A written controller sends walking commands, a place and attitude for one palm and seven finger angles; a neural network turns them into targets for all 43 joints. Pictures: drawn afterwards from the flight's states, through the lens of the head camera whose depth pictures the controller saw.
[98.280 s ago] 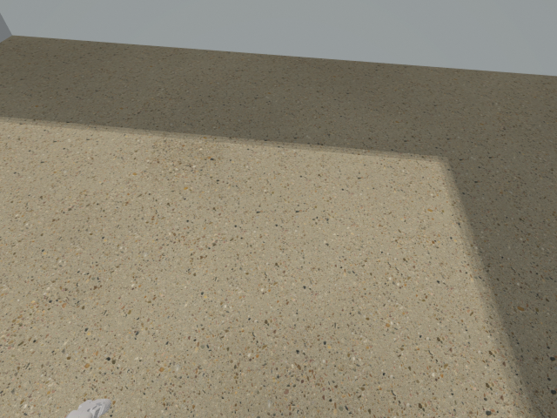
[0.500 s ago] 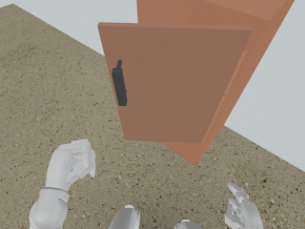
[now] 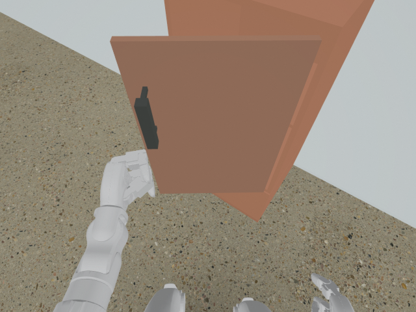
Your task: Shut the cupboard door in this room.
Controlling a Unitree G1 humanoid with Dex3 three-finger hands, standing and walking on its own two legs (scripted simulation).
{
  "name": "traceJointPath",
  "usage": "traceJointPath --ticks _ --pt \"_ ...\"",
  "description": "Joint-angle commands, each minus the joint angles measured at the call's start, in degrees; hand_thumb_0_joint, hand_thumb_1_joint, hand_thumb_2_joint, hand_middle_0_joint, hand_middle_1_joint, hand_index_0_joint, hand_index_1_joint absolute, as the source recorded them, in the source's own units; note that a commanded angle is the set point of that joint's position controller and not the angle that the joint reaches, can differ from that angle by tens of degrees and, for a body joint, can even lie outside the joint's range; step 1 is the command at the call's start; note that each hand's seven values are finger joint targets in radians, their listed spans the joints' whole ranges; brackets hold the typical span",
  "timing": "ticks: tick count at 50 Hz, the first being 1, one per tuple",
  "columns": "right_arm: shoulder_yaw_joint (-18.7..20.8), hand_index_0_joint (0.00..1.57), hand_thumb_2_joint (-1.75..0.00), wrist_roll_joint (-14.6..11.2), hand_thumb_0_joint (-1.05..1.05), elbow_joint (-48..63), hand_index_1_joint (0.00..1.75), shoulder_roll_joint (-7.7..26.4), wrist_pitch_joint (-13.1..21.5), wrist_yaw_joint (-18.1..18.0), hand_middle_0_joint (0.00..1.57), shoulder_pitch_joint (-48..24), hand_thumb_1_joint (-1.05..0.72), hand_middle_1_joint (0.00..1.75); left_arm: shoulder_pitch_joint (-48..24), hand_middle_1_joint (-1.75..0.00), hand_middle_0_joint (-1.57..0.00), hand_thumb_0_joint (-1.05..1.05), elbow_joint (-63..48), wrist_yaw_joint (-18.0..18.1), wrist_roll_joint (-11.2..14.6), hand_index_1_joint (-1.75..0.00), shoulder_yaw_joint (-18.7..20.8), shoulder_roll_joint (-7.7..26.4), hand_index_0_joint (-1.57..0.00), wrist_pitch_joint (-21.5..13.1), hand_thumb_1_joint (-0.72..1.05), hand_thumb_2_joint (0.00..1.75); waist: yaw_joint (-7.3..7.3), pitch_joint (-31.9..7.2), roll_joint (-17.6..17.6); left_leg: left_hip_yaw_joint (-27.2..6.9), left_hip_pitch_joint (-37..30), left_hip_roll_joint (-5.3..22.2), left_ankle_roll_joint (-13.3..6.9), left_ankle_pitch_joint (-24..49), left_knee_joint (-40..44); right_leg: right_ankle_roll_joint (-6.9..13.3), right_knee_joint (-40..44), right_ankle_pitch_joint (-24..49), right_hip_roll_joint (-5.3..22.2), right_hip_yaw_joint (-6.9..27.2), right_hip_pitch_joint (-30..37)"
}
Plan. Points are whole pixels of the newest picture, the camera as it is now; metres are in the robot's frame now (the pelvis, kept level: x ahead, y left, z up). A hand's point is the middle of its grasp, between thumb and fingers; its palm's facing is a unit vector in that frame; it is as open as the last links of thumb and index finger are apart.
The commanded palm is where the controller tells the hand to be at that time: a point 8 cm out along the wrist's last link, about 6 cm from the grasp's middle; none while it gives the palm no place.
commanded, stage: bring the fist close to the handle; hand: left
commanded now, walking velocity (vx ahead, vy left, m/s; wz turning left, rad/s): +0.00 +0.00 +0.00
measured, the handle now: (149, 118) +0.51 +0.15 +0.05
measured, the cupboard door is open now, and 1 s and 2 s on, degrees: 37 37 21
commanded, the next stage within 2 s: push the door shut along its arc in 0.68 s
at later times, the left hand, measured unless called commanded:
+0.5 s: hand (168, 148) +0.43 +0.09 +0.06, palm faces +0.03 -1.00 -0.03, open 3.1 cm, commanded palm +0.39 +0.15 +0.05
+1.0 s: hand (165, 145) +0.43 +0.10 +0.06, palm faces -0.03 -1.00 -0.04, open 3.1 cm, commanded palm +0.42 +0.15 +0.05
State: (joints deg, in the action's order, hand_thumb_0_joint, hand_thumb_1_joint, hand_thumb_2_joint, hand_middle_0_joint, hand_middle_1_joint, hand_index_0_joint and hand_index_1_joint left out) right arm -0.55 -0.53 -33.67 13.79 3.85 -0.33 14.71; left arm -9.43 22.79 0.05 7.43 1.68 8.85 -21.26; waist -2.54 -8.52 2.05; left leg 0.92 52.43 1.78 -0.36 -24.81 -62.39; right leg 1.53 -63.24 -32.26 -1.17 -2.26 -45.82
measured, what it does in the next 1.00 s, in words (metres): stands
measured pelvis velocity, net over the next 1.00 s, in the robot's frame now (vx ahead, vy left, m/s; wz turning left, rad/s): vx -0.01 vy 0.00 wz -0.01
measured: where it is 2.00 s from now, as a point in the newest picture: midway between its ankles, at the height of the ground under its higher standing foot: outside the picture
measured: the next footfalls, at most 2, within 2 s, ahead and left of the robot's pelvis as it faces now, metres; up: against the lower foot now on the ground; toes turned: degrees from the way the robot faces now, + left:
none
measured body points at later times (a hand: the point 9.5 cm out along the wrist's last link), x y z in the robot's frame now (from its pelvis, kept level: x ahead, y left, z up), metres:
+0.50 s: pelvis -0.01 -0.01 +0.00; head +0.08 -0.02 +0.44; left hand +0.42 +0.15 +0.06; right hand +0.05 -0.26 -0.13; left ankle +0.05 +0.12 -0.66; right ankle -0.01 -0.10 -0.66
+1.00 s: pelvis -0.01 +0.00 +0.00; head +0.07 +0.00 +0.44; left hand +0.42 +0.15 +0.07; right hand +0.08 -0.26 -0.12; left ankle +0.05 +0.12 -0.66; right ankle -0.01 -0.10 -0.66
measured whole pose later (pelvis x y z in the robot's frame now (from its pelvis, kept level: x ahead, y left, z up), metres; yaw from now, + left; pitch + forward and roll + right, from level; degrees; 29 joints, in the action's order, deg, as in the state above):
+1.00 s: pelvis -0.01 +0.00 +0.00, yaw +0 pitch +17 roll -1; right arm 0.8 0.4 -36.8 14.0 0.1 1.1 15.8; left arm -35.6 53.5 -0.2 4.8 7.9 10.3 -29.4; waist -5.1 -8.5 1.9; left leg 0.8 56.5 2.2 -0.1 -23.8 -62.9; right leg 1.8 -64.1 -31.4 -1.6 -2.3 -50.1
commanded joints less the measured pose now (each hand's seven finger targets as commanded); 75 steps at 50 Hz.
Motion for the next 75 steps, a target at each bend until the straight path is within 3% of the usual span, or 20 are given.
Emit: traceJointPath --ticks 1,5,14,21,25,26,31,33,35,39,47,49,51,54,59,60,65,69,72,75 --pt "3.1 0.20 -0.90 0.1 0.00 6.6 0.30 7.3 1.5 -0.2 0.20 -0.2 -0.90 0.30 -20.4 -1.50 -1.30 0.00 -7.3 1.6 0.1 -1.50 4.4 7.0 -1.30 -4.5 0.90 0.90 -0.90 -16.9 -3.3 -1.8 -16.4 -1.1 -1.2 11.6 6.3 -0.9 10.8 19.6 -0.2 2.0 2.7" --pt "3.2 0.20 -0.90 0.1 0.00 5.5 0.30 7.0 1.0 0.1 0.20 0.1 -0.90 0.30 -28.2 -1.50 -1.30 0.00 -2.5 1.9 -0.4 -1.50 3.4 5.3 -1.30 -5.8 0.90 0.90 -1.82 -18.0 -1.1 -1.6 -16.8 -1.2 -1.0 10.7 6.0 -0.9 10.8 18.7 -0.1 2.1 1.2" --pt "3.8 0.20 -0.90 0.8 0.00 2.5 0.30 7.5 -0.2 0.9 0.20 3.9 -0.90 0.30 -43.5 -1.50 -1.30 0.00 11.9 3.2 -1.5 -1.50 5.6 5.8 -1.30 -7.3 0.90 0.90 -3.99 -19.4 -2.5 -2.2 -15.5 -1.3 -1.0 10.4 4.9 -1.0 10.3 18.6 -0.5 2.0 -1.6" --pt "4.2 0.20 -0.90 1.5 0.00 3.9 0.30 7.9 -2.0 1.9 0.20 6.0 -0.90 0.30 -39.1 -1.50 -1.30 0.00 13.3 3.7 -2.5 -1.50 10.2 9.3 -1.30 -9.3 0.90 0.90 -1.20 -24.3 -2.1 -1.2 -15.3 -1.6 -1.2 13.7 5.2 -1.0 9.3 23.3 -0.8 2.5 3.0" --pt "4.3 0.20 -0.90 1.2 0.00 3.8 0.30 7.4 -2.7 1.9 0.20 6.1 -0.90 0.30 -39.9 -1.50 -1.30 0.00 13.3 3.5 -2.3 -1.50 9.1 8.0 -1.30 -9.6 0.90 0.90 -2.39 -21.0 -4.4 -0.3 -12.6 -1.7 -1.5 10.8 5.5 -1.6 11.0 22.1 -0.6 3.5 3.8" --pt "4.4 0.20 -0.90 1.3 0.00 3.8 0.30 7.7 -2.7 1.7 0.20 6.5 -0.90 0.30 -40.7 -1.50 -1.30 0.00 12.5 3.5 -2.2 -1.50 10.5 9.9 -1.30 -9.9 0.90 0.90 -2.32 -21.1 -4.2 -0.4 -12.8 -1.7 -1.6 11.1 5.4 -1.6 11.0 22.5 -0.7 3.7 4.1" --pt "4.6 0.20 -0.90 1.2 0.00 2.7 0.30 7.5 -2.4 1.3 0.20 6.9 -0.90 0.30 -42.6 -1.50 -1.30 0.00 10.9 2.8 -1.8 -1.50 8.5 8.2 -1.30 -11.5 0.90 0.90 -3.09 -22.2 -2.6 -0.7 -15.7 -1.5 -1.6 12.2 5.3 -1.5 10.8 23.3 -0.8 3.3 3.1" --pt "4.7 0.20 -0.90 1.1 0.00 2.4 0.30 7.5 -2.4 1.4 0.20 6.7 -0.90 0.30 -40.2 -1.50 -1.30 0.00 11.9 2.3 -1.6 -1.50 9.1 8.6 -1.30 -11.5 0.90 0.90 -2.34 -22.6 -2.8 -0.6 -15.4 -1.6 -1.4 12.7 5.4 -1.5 10.8 24.1 -0.6 3.5 3.8" --pt "4.6 0.20 -0.90 0.9 0.00 2.4 0.30 7.4 -2.4 1.5 0.20 6.4 -0.90 0.30 -40.3 -1.50 -1.30 0.00 11.9 1.7 -1.4 -1.50 7.1 6.6 -1.30 -11.3 0.90 0.90 -2.88 -21.4 -2.1 -0.5 -16.1 -1.6 -1.4 12.1 5.7 -1.5 11.3 23.3 -0.6 3.2 2.8" --pt "4.4 0.20 -0.90 0.8 0.00 2.6 0.30 7.5 -2.7 1.3 0.20 6.0 -0.90 0.30 -39.8 -1.50 -1.30 0.00 14.4 1.4 -1.3 -1.50 8.5 8.0 -1.30 -10.4 0.90 0.90 -2.53 -18.9 -3.4 -0.6 -14.2 -1.6 -1.4 10.1 6.0 -1.5 11.9 21.0 -0.6 3.4 2.5" --pt "4.4 0.20 -0.90 0.8 0.00 1.1 0.30 8.1 -2.3 1.1 0.20 6.5 -0.90 0.30 -50.9 -1.50 -1.30 0.00 18.0 -0.5 -2.0 -1.50 6.7 8.0 -1.30 -12.1 0.90 0.90 -4.93 -21.2 -0.2 -2.5 -18.5 -1.3 -1.2 11.7 4.5 -0.9 9.8 20.2 -0.9 2.1 -3.3" --pt "4.3 0.20 -0.90 0.9 0.00 0.9 0.30 8.4 -2.6 1.1 0.20 6.8 -0.90 0.30 -52.9 -1.50 -1.30 0.00 21.7 -0.9 -2.3 -1.50 8.0 9.7 -1.30 -11.7 0.90 0.90 -5.14 -20.3 -1.8 -2.7 -16.6 -1.3 -1.2 10.1 4.5 -0.9 9.8 18.6 -0.9 2.2 -3.8" --pt "4.3 0.20 -0.90 0.9 0.00 1.0 0.30 8.6 -2.8 1.1 0.20 7.3 -0.90 0.30 -54.6 -1.50 -1.30 0.00 23.8 -1.3 -2.5 -1.50 9.1 11.0 -1.30 -11.4 0.90 0.90 -4.95 -20.7 0.0 -2.8 -16.9 -1.4 -1.3 10.1 4.2 -0.7 9.5 18.0 -1.0 2.2 -4.9" --pt "4.0 0.20 -0.90 1.1 0.00 0.8 0.30 8.7 -3.2 1.1 0.20 7.8 -0.90 0.30 -59.6 -1.50 -1.30 0.00 27.4 -2.1 -2.6 -1.50 8.4 10.9 -1.30 -10.7 0.90 0.90 -6.60 -20.2 -1.5 -3.3 -14.9 -1.3 -1.4 8.6 3.7 -0.9 9.4 16.3 -1.0 2.2 -6.2" --pt "4.2 0.20 -0.90 1.2 0.00 0.0 0.30 9.5 -3.2 1.1 0.20 9.8 -0.90 0.30 -64.5 -1.50 -1.30 0.00 31.3 -4.4 -2.7 -1.50 10.1 13.9 -1.30 -10.2 0.90 0.90 -7.53 -23.1 -0.6 -3.7 -14.1 -1.3 -1.6 9.2 2.2 -0.7 8.3 15.9 -1.0 2.3 -7.5" --pt "4.1 0.20 -0.90 1.2 0.00 0.1 0.30 9.4 -3.2 1.2 0.20 10.1 -0.90 0.30 -65.8 -1.50 -1.30 0.00 31.4 -5.2 -2.5 -1.50 8.8 12.7 -1.30 -9.9 0.90 0.90 -8.32 -23.1 -0.8 -3.8 -13.9 -1.3 -1.8 9.6 2.0 -0.7 8.3 16.3 -1.1 2.3 -7.7" --pt "4.3 0.20 -0.90 1.2 0.00 -0.4 0.30 10.2 -3.3 1.2 0.20 12.0 -0.90 0.30 -68.3 -1.50 -1.30 0.00 32.2 -7.7 -1.9 -1.50 11.6 16.9 -1.30 -9.2 0.90 0.90 -8.36 -25.9 0.3 -4.1 -13.2 -1.0 -1.9 10.4 1.0 -0.5 7.4 16.4 -1.2 2.4 -7.7" --pt "4.4 0.20 -0.90 1.2 0.00 -1.1 0.30 10.4 -3.3 1.5 0.20 13.3 -0.90 0.30 -72.2 -1.50 -1.30 0.00 32.1 -9.1 -1.8 -1.50 9.1 14.8 -1.30 -8.5 0.90 0.90 -9.68 -25.8 3.2 -5.2 -15.8 -0.6 -1.7 11.1 0.8 -0.2 7.0 15.0 -1.5 1.5 -11.7" --pt "4.4 0.20 -0.90 1.3 0.00 -1.7 0.30 11.0 -3.3 1.4 0.20 14.6 -0.90 0.30 -75.3 -1.50 -1.30 0.00 32.9 -9.0 -2.0 -1.50 12.1 19.1 -1.30 -8.1 0.90 0.90 -10.06 -26.5 3.3 -5.6 -14.9 -0.4 -1.8 10.9 0.4 -0.2 6.6 14.4 -1.7 1.5 -11.9" --pt "4.3 0.20 -0.90 1.4 0.00 -2.2 0.30 11.0 -3.1 1.6 0.20 15.3 -0.90 0.30 -78.0 -1.50 -1.30 0.00 35.0 -9.6 -2.9 -1.50 9.9 17.6 -1.30 -7.4 0.90 0.90 -11.69 -24.2 3.2 -5.9 -14.0 -0.2 -1.9 9.1 0.1 -0.2 6.9 12.5 -1.8 1.5 -14.6"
